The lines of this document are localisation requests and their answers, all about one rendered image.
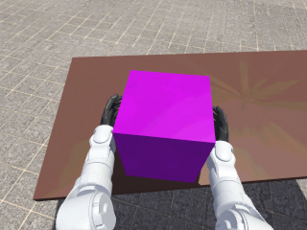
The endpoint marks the carton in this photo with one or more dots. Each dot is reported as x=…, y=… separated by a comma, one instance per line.
x=164, y=128

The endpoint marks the robot left upper arm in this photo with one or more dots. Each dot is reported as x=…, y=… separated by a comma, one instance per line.
x=93, y=211

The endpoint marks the left robot hand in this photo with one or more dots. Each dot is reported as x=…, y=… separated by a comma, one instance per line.
x=111, y=111

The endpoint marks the right robot hand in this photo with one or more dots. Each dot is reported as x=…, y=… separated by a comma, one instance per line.
x=220, y=125

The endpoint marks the right robot forearm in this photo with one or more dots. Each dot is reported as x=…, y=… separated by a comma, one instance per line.
x=226, y=186

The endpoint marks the left robot forearm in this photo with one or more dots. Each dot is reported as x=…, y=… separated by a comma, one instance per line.
x=98, y=165

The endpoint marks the table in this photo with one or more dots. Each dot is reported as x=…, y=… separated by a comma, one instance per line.
x=263, y=95

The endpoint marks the robot right upper arm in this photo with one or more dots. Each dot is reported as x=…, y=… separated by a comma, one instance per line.
x=234, y=219

